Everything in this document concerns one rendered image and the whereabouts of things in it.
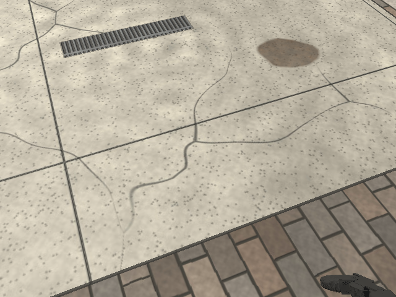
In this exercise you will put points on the right robot hand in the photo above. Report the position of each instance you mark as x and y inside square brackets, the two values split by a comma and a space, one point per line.
[355, 285]

